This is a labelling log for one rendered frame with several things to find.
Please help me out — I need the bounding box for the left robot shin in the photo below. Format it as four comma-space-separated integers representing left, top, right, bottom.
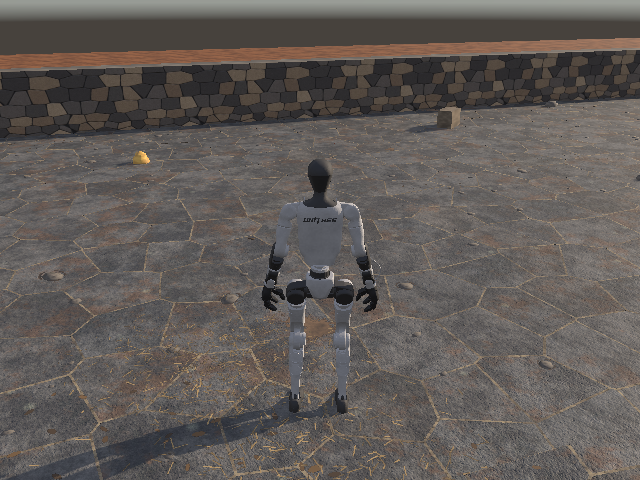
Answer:
289, 332, 304, 399

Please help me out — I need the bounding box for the robot right upper arm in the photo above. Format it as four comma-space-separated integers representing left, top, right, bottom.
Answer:
341, 202, 367, 258

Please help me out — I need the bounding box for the robot right hand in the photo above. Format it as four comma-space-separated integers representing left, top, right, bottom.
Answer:
356, 286, 379, 312

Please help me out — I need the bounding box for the robot left hand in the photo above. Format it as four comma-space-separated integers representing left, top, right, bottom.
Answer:
261, 285, 285, 311

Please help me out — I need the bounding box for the left robot foot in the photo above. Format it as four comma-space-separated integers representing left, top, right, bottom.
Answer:
289, 387, 304, 413

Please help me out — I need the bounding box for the right robot forearm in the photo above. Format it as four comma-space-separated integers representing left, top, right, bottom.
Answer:
356, 242, 376, 289

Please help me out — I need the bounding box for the robot left upper arm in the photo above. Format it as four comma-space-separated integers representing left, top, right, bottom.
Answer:
273, 202, 299, 258

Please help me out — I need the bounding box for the left robot forearm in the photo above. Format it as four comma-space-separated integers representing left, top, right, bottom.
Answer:
264, 242, 284, 288

